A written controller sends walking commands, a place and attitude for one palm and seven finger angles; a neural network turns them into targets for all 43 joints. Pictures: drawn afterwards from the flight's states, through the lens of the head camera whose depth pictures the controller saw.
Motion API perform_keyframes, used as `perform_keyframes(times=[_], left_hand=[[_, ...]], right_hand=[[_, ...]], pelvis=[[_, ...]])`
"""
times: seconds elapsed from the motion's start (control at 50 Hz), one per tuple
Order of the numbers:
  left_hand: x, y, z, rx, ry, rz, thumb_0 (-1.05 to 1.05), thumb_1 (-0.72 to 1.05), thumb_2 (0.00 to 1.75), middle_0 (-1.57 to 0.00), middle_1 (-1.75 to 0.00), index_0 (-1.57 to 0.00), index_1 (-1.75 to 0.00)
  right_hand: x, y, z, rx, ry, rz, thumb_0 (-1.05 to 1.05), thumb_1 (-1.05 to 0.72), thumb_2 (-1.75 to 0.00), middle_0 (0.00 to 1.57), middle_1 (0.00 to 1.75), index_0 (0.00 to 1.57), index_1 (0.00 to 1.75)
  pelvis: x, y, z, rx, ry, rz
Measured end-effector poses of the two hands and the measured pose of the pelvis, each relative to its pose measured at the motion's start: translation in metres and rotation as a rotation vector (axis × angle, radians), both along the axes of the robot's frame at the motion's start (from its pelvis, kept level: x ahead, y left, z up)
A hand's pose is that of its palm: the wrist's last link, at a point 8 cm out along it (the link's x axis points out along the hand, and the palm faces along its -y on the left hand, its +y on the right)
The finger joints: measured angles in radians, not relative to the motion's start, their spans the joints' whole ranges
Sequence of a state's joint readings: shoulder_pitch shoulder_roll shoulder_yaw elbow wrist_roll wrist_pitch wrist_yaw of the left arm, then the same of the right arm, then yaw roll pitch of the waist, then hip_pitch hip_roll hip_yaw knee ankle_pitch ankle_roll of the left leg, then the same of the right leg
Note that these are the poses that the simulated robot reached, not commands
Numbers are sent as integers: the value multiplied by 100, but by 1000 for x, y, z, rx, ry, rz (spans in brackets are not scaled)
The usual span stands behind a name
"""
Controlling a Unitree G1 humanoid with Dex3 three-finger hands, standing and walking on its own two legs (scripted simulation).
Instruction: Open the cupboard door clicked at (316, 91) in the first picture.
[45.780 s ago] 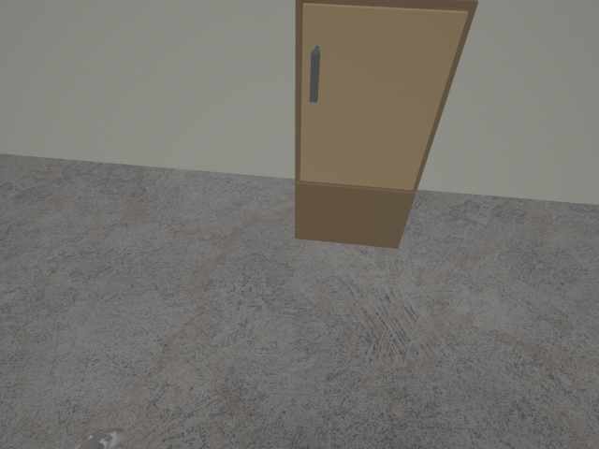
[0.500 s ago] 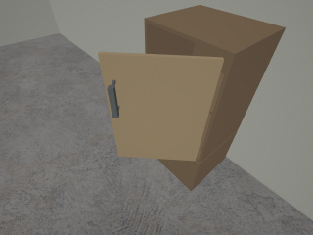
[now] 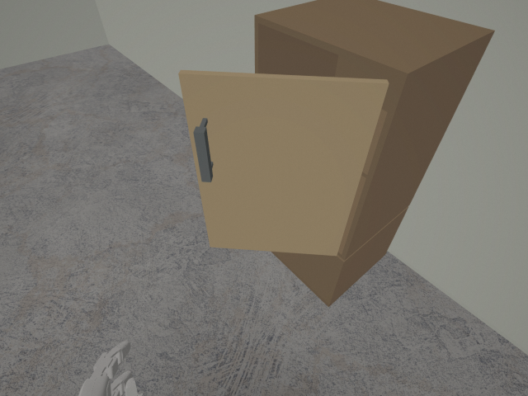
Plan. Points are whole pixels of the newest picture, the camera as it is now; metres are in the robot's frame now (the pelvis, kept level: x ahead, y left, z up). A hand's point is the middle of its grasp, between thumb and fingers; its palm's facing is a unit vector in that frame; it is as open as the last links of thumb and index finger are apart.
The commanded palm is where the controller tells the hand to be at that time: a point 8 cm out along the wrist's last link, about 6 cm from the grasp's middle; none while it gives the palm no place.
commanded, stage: raise the hand with hooked fingers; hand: left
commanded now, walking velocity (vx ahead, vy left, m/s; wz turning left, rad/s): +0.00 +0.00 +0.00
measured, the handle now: (205, 150) +0.63 +0.17 +0.03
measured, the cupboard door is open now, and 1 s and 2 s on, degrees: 45 45 45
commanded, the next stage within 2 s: move the hooked fingers beside the handle in 1.96 s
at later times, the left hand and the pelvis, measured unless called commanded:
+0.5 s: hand (130, 355) +0.18 +0.20 -0.01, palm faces +0.07 -0.99 -0.12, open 9.9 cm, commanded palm +0.17 +0.26 -0.02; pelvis -0.01 -0.01 -0.09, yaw +4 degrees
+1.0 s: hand (135, 301) +0.27 +0.23 -0.01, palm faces -0.06 -1.00 -0.07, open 12.9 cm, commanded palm +0.25 +0.29 +0.01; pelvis +0.04 -0.01 -0.06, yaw +2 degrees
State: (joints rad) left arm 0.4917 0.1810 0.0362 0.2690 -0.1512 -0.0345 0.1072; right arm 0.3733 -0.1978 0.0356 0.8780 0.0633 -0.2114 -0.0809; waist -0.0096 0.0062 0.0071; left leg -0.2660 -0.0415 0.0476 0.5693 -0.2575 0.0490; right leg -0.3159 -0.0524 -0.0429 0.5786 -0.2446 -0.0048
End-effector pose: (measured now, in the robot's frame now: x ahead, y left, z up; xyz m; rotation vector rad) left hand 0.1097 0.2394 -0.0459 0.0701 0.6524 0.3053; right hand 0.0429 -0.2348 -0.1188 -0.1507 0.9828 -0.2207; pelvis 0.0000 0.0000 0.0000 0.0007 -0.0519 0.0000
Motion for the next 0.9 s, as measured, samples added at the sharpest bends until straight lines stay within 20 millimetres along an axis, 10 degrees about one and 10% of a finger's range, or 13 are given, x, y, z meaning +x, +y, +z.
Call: perform_keyframes(times=[0.08, 0.14, 0.3, 0.36, 0.5, 0.64, 0.8, 0.9], left_hand=[[63, -5, 59, 31, -444, -104, 2, 84, 86, -20, -35, -20, -35], [86, -16, 66, -11, -684, -235, 1, 78, 84, -20, -39, -20, -39], [40, -14, -27, -157, -506, -315, 1, 59, 76, -22, -50, -22, -50], [19, 6, -23, -84, -497, -197, 1, 52, 73, -23, -55, -23, -55], [48, 18, 43, 94, -758, -289, 1, 35, 66, -23, -65, -23, -65], [113, 16, 17, -85, -468, -420, 1, 19, 59, -25, -76, -25, -76], [117, 46, 58, 43, -616, -260, 0, 1, 51, -26, -88, -26, -87], [127, 45, 38, 0, -559, -322, 0, -11, 46, -27, -95, -26, -95]], right_hand=[[48, -11, 11, -38, -235, 74, 1, -91, -90, 20, 30, 20, 30], [82, -20, 22, -77, -383, 133, 1, -91, -90, 20, 30, 21, 30], [145, -25, 40, -152, -575, 225, 1, -90, -90, 20, 30, 20, 30], [159, -13, 35, -150, -564, 266, 1, -90, -90, 20, 30, 20, 30], [168, 24, -9, -51, -440, 349, 1, -90, -90, 20, 30, 21, 30], [144, 24, -26, 17, -311, 212, 1, -90, -90, 21, 30, 21, 30], [140, -9, -15, -65, -237, 171, 1, -90, -90, 21, 30, 21, 30], [157, -22, -14, -105, -243, 191, 1, -90, -90, 21, 30, 21, 30]], pelvis=[[-12, 1, -13, -10, 59, 31], [-21, -3, -34, -11, 125, 12], [-23, -10, -79, -4, 181, 12], [-18, -11, -84, -23, 192, 31], [-5, -10, -88, -75, 235, 72], [13, -8, -75, -57, 277, 39], [39, -7, -63, -53, 295, 39], [42, -7, -66, -59, 304, 49]])
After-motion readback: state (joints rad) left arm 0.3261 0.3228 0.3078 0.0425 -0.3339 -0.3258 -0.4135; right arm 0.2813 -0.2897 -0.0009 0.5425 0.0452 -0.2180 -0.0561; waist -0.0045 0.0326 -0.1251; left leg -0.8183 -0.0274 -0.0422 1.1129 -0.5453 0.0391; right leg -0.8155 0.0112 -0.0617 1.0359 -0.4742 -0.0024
